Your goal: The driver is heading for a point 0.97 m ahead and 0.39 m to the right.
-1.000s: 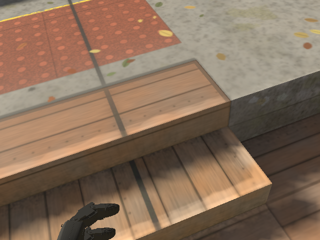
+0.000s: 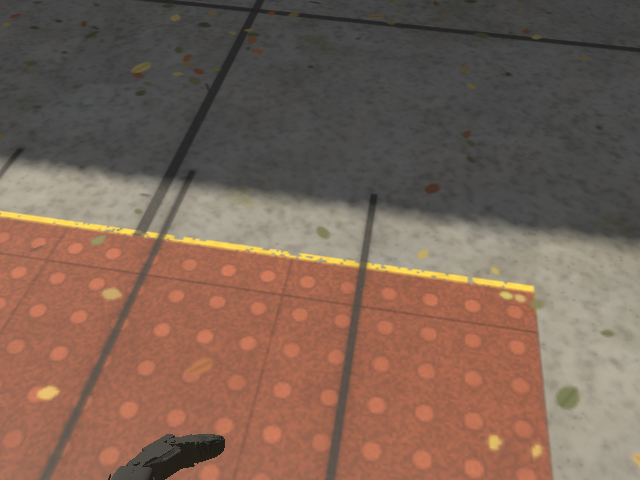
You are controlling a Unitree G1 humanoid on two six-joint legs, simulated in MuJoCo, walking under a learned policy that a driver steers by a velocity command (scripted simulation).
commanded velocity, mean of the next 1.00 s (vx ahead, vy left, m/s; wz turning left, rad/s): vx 0.96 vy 0.00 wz -0.87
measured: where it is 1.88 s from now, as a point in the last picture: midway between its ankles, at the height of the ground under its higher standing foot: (524, 267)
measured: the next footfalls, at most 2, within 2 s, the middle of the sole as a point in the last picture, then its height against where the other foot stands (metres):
left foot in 0.34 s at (302, 450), level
right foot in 0.78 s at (481, 339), level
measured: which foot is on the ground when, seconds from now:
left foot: up 0.00-0.32, down 0.34-0.76, up 0.78-1.00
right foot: down 0.00-0.34, up 0.36-0.76, down 0.78-1.00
